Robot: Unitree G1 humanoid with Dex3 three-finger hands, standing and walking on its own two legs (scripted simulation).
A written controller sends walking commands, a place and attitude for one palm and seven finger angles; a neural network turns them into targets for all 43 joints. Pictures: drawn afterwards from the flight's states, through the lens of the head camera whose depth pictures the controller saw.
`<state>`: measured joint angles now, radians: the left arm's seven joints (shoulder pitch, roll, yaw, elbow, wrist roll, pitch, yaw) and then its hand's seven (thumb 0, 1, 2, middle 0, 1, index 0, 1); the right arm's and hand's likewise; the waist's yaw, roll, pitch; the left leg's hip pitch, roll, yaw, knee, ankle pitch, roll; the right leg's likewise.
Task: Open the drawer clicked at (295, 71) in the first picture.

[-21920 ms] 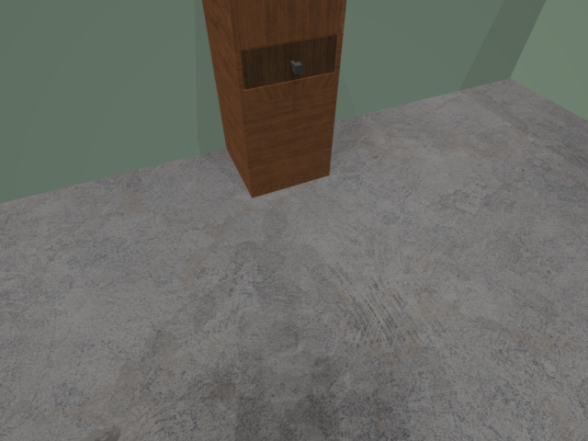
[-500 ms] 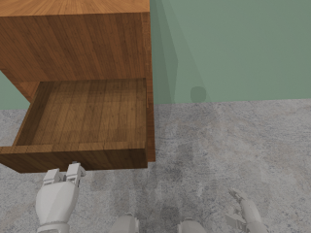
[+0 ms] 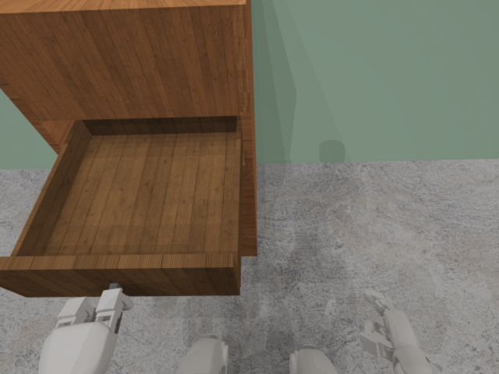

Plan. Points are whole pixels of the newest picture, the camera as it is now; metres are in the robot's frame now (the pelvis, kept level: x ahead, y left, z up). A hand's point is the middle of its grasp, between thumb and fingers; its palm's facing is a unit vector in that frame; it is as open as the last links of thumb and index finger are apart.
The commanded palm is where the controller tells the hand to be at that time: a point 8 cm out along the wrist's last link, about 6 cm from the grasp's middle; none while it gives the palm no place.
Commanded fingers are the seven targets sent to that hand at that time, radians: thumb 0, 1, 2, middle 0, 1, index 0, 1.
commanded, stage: pull the drawer open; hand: left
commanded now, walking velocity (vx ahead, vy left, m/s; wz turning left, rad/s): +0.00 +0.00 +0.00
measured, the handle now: (109, 308) +0.21 +0.24 -0.01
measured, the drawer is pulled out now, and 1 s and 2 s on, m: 0.30 0.30 0.30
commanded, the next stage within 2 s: open the thumb to release the handle in 0.14 s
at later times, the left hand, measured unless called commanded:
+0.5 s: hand (101, 352) +0.16 +0.24 -0.03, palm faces -0.03 -0.07 -1.00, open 7.7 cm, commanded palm +0.13 +0.24 +0.02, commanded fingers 0.00 -0.08 0.48 -0.33 -1.25 -0.33 -1.25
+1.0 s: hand (101, 353) +0.15 +0.24 -0.03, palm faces -0.02 -0.07 -1.00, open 13.6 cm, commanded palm +0.14 +0.24 +0.02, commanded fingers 0.00 -0.50 0.30 -0.30 -1.20 -0.30 -1.20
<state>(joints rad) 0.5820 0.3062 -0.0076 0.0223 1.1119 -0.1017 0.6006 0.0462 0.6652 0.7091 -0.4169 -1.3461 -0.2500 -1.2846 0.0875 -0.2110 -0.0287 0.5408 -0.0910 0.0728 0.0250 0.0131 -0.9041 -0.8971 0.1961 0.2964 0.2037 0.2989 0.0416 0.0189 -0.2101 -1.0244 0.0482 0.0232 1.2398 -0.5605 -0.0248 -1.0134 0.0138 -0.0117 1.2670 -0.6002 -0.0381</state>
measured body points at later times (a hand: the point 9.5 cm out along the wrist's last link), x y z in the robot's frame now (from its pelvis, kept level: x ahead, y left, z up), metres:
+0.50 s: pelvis -0.01 +0.00 -0.01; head +0.07 -0.03 +0.44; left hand +0.15 +0.24 +0.02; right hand +0.20 -0.22 -0.12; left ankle +0.02 +0.14 -0.63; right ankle +0.00 -0.10 -0.63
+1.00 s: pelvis -0.02 +0.00 +0.00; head +0.05 -0.02 +0.44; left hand +0.15 +0.24 +0.02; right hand +0.19 -0.23 -0.11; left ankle +0.02 +0.14 -0.63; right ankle +0.00 -0.10 -0.63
